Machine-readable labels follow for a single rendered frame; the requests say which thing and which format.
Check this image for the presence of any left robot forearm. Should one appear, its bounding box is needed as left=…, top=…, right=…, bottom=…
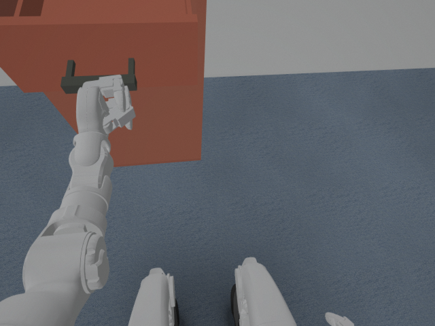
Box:
left=22, top=132, right=114, bottom=290

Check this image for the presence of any robot left upper arm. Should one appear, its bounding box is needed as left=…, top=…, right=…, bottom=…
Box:
left=0, top=232, right=109, bottom=326

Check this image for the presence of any handle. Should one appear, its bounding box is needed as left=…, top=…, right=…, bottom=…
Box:
left=60, top=58, right=137, bottom=94

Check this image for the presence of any drawer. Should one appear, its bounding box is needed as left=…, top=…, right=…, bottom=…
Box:
left=0, top=0, right=198, bottom=93

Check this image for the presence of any left robot hand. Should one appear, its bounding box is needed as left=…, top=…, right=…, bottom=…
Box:
left=76, top=75, right=136, bottom=138

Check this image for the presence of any right robot shin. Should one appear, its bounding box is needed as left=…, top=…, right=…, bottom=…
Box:
left=237, top=257, right=257, bottom=326

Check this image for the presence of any cabinet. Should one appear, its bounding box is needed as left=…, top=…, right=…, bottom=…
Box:
left=0, top=0, right=207, bottom=167

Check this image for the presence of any right robot thigh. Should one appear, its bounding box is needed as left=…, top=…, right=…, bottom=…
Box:
left=234, top=263, right=297, bottom=326

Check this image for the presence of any right robot hand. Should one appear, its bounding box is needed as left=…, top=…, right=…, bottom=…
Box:
left=325, top=312, right=354, bottom=326

